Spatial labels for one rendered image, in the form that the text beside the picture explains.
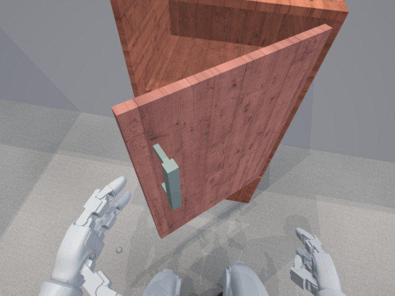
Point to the robot right hand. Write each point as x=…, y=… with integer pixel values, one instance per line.
x=320, y=272

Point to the robot left hand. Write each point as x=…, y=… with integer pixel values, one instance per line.
x=85, y=236

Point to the robot left forearm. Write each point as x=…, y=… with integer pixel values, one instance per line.
x=53, y=287

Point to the robot thigh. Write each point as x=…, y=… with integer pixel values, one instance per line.
x=163, y=284
x=242, y=281

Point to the robot right thigh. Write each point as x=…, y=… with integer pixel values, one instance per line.
x=242, y=281

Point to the robot left thigh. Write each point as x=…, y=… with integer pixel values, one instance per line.
x=163, y=284

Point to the handle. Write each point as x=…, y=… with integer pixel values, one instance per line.
x=171, y=173

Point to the cupboard door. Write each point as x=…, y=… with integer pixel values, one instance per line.
x=219, y=125

